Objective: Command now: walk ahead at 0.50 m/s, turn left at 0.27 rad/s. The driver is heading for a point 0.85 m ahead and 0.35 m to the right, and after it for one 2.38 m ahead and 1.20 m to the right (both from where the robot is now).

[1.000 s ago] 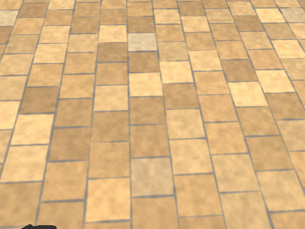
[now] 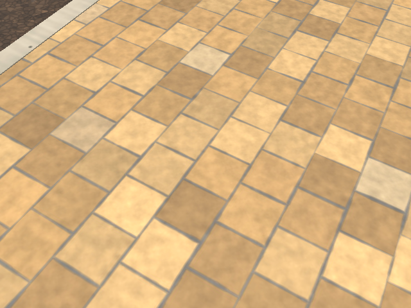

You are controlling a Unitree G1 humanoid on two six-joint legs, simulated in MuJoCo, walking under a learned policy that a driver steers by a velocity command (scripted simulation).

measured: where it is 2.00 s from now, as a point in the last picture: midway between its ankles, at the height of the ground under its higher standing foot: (271, 192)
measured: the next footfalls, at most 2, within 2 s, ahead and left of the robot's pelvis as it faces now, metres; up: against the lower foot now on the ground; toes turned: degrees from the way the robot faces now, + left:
right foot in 0.24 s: +0.34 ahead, -0.15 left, +0.00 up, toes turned +1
left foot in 0.74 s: +0.61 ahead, +0.05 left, +0.00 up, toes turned -17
